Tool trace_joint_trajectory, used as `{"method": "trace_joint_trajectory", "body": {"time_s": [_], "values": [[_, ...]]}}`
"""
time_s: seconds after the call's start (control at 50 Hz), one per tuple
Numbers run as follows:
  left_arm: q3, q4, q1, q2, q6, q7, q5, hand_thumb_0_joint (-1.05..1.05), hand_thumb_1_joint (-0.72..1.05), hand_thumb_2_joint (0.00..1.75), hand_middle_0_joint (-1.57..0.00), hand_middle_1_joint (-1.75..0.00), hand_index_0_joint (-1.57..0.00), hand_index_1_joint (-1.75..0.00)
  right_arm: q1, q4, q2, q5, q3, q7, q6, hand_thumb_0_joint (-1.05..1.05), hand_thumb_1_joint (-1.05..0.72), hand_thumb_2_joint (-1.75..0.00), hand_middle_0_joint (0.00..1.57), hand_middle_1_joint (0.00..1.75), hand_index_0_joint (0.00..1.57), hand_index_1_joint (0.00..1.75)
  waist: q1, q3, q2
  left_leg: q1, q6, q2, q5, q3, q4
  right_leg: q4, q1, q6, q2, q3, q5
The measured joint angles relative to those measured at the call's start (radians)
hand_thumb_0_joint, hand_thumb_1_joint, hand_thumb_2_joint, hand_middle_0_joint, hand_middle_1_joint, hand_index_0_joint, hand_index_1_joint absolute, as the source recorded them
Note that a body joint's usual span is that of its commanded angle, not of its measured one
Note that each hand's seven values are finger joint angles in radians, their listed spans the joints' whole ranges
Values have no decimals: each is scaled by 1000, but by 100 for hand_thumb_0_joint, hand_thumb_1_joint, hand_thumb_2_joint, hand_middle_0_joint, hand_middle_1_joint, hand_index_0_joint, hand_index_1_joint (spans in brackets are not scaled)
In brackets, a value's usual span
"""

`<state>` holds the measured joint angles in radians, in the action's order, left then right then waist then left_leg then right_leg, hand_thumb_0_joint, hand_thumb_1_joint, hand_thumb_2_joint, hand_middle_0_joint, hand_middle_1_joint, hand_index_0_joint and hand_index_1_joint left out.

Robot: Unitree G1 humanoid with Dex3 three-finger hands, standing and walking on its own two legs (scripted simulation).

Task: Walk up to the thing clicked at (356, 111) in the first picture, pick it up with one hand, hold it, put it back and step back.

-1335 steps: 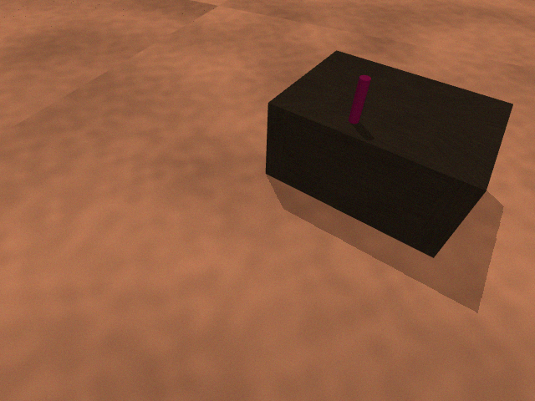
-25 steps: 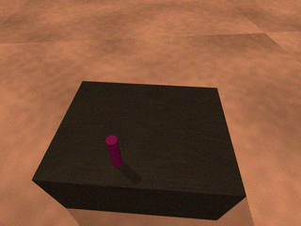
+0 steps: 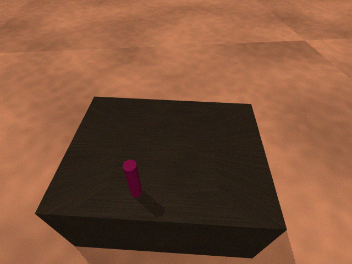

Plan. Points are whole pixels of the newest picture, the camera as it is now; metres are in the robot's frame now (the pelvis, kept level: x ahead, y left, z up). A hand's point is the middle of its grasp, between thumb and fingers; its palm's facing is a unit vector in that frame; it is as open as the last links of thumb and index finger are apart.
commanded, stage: stand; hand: left
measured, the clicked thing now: (133, 180) +0.44 +0.18 -0.23
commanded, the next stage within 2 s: step back in 0.30 s
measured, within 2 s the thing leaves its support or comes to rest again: neither
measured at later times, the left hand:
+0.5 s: hand out of the picture +0.06 +0.28 -0.16, palm faces -0.03 -0.92 -0.39, open 7.4 cm
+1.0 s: hand out of the picture -0.03 +0.33 -0.18, palm faces -0.13 -0.91 -0.39, open 7.4 cm
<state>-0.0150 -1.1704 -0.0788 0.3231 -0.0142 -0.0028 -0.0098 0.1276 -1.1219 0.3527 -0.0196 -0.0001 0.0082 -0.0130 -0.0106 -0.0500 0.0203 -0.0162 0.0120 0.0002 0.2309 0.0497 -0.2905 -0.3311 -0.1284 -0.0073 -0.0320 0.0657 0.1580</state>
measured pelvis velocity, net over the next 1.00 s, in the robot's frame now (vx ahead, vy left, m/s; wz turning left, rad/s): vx -0.16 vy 0.07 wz -0.10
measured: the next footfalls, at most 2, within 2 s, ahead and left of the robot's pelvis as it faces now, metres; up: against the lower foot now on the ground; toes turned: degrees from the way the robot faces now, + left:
right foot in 1.02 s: -0.16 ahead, -0.05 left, +0.00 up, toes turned -2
left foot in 1.38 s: -0.23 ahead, +0.19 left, +0.00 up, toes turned -6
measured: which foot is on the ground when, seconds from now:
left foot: down 0.00-1.00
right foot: down 0.00-0.62, up 0.64-1.00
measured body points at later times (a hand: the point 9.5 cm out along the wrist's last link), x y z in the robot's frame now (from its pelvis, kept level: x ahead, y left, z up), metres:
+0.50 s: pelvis -0.05 +0.02 -0.01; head +0.01 +0.01 +0.43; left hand +0.06 +0.33 -0.13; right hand +0.03 -0.31 -0.14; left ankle -0.08 +0.13 -0.71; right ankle +0.02 -0.12 -0.75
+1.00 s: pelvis -0.16 +0.07 -0.02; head -0.07 +0.06 +0.42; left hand -0.02 +0.37 -0.15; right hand -0.08 -0.25 -0.15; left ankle -0.10 +0.16 -0.75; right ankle -0.20 -0.06 -0.73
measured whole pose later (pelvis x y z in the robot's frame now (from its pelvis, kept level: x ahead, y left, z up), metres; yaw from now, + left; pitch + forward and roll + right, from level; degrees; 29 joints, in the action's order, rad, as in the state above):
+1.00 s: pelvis -0.16 +0.07 -0.02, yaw -6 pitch -1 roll +0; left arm -0.07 -0.88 -0.12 0.39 0.05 0.01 -0.02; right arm 0.12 -0.87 0.36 -0.02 0.05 0.01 0.02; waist 0.00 -0.22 -0.02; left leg -0.33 -0.05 0.01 0.27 -0.07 -0.63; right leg -0.77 -0.27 -0.02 0.03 -0.09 0.46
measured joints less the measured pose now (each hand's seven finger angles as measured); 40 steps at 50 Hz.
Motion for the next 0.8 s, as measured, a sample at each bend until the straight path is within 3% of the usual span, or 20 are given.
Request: {"method": "trace_joint_trajectory", "body": {"time_s": [0.32, 0.4, 0.46, 0.52, 0.56, 0.6, 0.62, 0.66, 0.7, 0.74, 0.8], "values": [[-4, 10, -21, 8, 6, -7, 3, 0, 90, 90, -20, -30, -20, -30, 16, 2, -1, 1, 2, -9, 4, 0, -90, -90, 20, 30, 21, 30, 2, -3, -1, -15, 0, 1, -9, -7, -9, -9, -18, 2, -1, -8, -12], [-28, 73, -1, 19, 11, -3, 11, 0, 90, 90, -20, -30, -21, -30, -22, 48, 19, 15, 20, -14, 26, 0, -90, -90, 20, 30, 21, 30, 7, -68, 6, -128, -13, 3, 26, -11, -179, -68, -80, 9, 1, -9, -10], [-39, 126, 19, 33, 19, 3, -3, 0, 90, 90, -20, -30, -21, -30, -43, 92, 40, 16, 37, -21, 46, 0, -90, -90, 20, 30, 21, 30, 4, -120, -10, -248, -34, 42, 188, -14, -439, -107, -130, 9, -21, -28, -18], [-42, 168, 34, 53, 35, 9, -18, 0, 90, 90, -20, -30, -21, -30, -29, 132, 56, 19, 50, -32, 55, 0, -90, -90, 20, 30, 21, 30, 15, -132, -29, -298, -50, 53, 247, -15, -558, -156, -187, -3, -44, -39, -18], [-42, 195, 49, 68, 46, 12, -25, 0, 90, 90, -20, -30, -21, -30, -9, 149, 64, 17, 58, -35, 59, 0, -90, -90, 20, 30, 21, 30, 23, -128, -38, -282, -48, 41, 223, -14, -525, -203, -229, -18, -54, -42, -8], [-38, 226, 64, 81, 58, 13, -21, 1, 90, 90, -20, -30, -21, -30, 15, 156, 72, 7, 65, -35, 56, 0, -90, -90, 20, 30, 21, 30, 36, -121, -39, -228, -32, 22, 152, -12, -385, -270, -279, -34, -62, -40, 11], [-39, 238, 78, 92, 65, 15, -14, 1, 90, 90, -20, -30, -21, -30, 19, 152, 63, -5, 72, -30, 54, 0, -90, -90, 20, 30, 21, 30, 37, -131, -63, -221, -27, 39, 178, -20, -371, -316, -304, -22, -71, -63, 37], [-46, 254, 92, 106, 77, 24, -5, 0, 90, 90, -20, -30, -21, -30, 26, 144, 34, -23, 68, -27, 56, 0, -90, -90, 20, 30, 21, 30, 25, -156, -102, -219, -39, 54, 167, -47, -379, -452, -346, 0, -12, -170, 229], [-46, 255, 84, 101, 84, 34, -6, 0, 91, 90, -20, -30, -20, -30, 44, 149, 16, -25, 58, -28, 58, 0, -90, -90, 20, 30, 21, 30, 45, -152, -92, -225, -47, 40, 138, -34, -361, -615, -375, 9, 82, -214, 351], [-41, 253, 74, 91, 88, 34, 0, 0, 91, 90, -20, -30, -20, -30, 62, 153, 4, -28, 53, -21, 57, 0, -90, -90, 20, 30, 21, 30, 56, -139, -80, -228, -53, 32, 97, -25, -311, -756, -394, 14, 145, -229, 352], [-40, 272, 39, 76, 82, 26, 1, 0, 91, 90, -20, -30, -20, -30, 61, 165, 0, -24, 51, -7, 52, 0, -90, -90, 20, 30, 21, 30, 40, -137, -68, -233, -61, 28, 52, -48, -255, -862, -385, 11, 173, -229, 313]]}}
